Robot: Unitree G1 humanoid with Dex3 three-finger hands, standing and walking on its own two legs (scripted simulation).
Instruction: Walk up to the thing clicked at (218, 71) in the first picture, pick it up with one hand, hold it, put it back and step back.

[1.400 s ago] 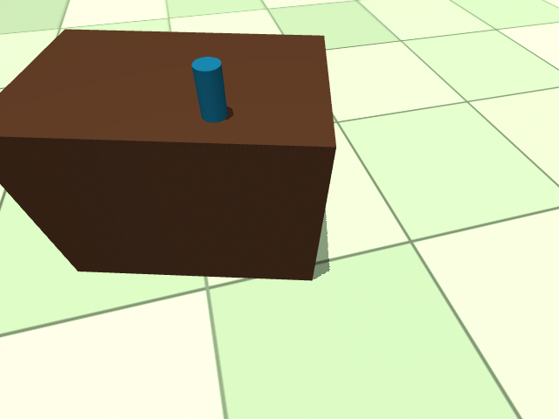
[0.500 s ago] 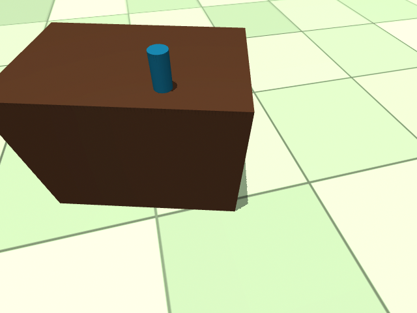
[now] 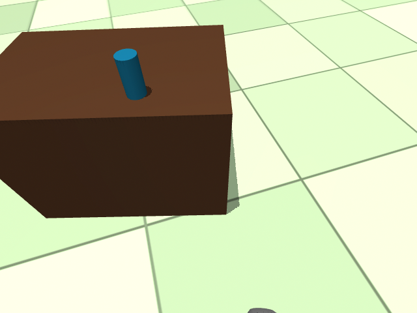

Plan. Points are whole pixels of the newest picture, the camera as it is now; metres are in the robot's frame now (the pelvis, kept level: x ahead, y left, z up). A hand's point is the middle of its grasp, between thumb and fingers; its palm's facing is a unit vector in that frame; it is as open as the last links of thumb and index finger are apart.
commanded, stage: walk up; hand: left
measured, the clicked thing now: (131, 75) +0.79 +0.25 +0.01
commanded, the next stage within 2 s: none
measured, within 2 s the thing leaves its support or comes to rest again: neither
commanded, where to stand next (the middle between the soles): +0.37 +0.05 m, yaw +0 degrees
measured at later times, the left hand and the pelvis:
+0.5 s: hand (83, 297) +0.18 +0.29 -0.16, palm faces +0.05 -0.93 -0.37, open 7.4 cm; pelvis +0.18 +0.02 -0.01, yaw +3 degrees
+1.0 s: hand (104, 210) +0.38 +0.28 -0.13, palm faces -0.02 -0.88 -0.48, open 7.4 cm; pelvis +0.31 +0.01 -0.01, yaw +1 degrees
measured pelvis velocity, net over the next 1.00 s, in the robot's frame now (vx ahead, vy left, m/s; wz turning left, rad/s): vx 0.31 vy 0.01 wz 0.02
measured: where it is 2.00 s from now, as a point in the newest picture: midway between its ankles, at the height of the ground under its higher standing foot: (203, 282)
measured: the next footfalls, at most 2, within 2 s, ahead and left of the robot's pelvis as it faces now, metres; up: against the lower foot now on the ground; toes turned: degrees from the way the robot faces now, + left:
left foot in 0.46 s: +0.31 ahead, +0.15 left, +0.00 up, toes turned +6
right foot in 0.84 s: +0.41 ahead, -0.09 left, +0.00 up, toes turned +1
